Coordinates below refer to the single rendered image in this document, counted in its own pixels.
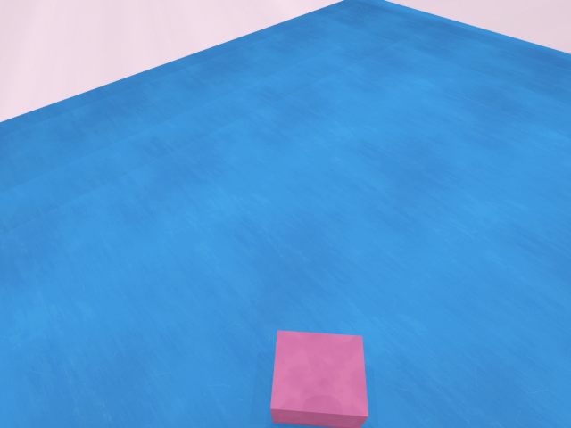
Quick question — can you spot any carton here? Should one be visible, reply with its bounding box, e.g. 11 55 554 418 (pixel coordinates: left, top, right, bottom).
270 331 368 428

